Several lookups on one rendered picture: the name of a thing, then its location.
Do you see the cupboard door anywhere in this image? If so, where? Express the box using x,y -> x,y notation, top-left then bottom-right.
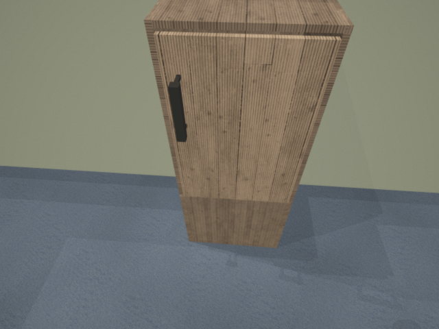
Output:
154,32 -> 342,203

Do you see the handle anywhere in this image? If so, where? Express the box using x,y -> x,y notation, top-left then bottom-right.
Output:
168,75 -> 187,142

